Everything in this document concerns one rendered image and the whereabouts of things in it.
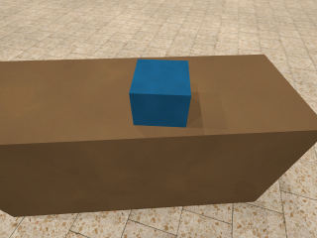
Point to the carton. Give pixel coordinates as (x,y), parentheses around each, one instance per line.
(160,93)

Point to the pedestal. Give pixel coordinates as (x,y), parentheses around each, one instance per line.
(68,143)

